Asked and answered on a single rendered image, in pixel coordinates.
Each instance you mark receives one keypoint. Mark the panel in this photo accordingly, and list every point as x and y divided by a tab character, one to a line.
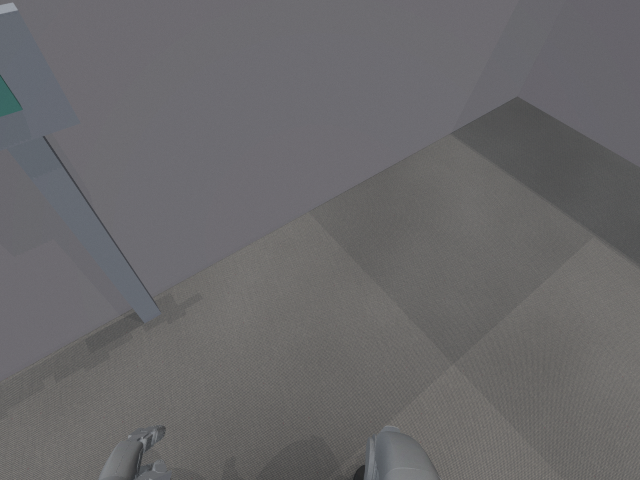
46	110

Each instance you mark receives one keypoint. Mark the robot left hand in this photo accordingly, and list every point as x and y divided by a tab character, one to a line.
125	459

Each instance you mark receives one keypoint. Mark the button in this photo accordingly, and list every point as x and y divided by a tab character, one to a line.
8	102

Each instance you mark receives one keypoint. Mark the right robot thigh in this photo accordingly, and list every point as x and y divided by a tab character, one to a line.
397	456

